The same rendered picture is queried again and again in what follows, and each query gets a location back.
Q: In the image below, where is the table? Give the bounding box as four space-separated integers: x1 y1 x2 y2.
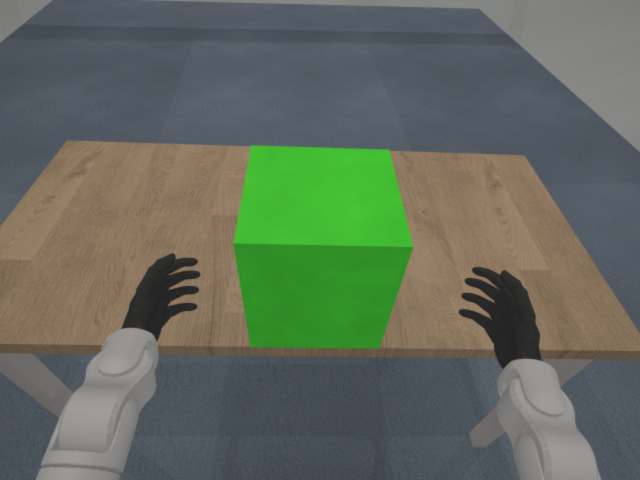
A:
0 140 640 447

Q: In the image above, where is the right robot hand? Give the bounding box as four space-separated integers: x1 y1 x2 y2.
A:
459 267 542 369

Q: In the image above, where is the carton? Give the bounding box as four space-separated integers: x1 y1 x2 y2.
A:
233 145 413 348

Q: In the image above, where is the left robot forearm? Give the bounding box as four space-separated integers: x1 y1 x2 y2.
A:
36 328 159 480

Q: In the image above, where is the left robot hand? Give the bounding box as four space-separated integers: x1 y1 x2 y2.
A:
121 253 200 341

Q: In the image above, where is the right robot forearm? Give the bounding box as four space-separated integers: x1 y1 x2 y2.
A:
496 359 601 480

